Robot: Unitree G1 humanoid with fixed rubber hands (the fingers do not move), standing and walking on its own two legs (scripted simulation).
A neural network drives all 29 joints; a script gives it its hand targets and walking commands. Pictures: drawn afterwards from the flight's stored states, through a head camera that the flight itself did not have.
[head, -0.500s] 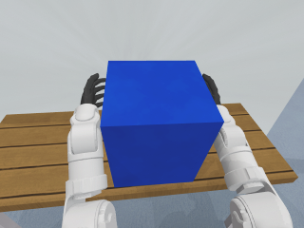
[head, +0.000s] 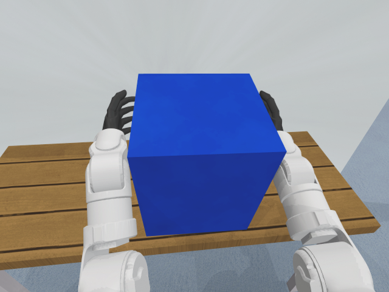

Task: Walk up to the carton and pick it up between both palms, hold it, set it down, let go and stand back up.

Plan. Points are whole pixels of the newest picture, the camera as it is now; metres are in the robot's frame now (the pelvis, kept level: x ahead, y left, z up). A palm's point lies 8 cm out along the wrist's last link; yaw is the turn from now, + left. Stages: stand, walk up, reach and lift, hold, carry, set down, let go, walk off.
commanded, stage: hold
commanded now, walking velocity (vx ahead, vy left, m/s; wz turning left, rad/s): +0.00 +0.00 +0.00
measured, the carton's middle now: (196, 157) +0.33 +0.01 +0.15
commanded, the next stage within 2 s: none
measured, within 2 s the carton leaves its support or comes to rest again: neither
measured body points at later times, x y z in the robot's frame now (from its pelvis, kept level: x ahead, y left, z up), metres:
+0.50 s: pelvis +0.01 +0.00 +0.00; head -0.04 +0.03 +0.45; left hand +0.37 +0.16 +0.20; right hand +0.38 -0.15 +0.19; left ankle +0.03 +0.11 -0.75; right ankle +0.01 -0.11 -0.75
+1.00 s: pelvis +0.00 +0.00 +0.00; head -0.05 +0.03 +0.45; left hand +0.37 +0.16 +0.20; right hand +0.37 -0.15 +0.19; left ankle +0.03 +0.11 -0.75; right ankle +0.01 -0.11 -0.75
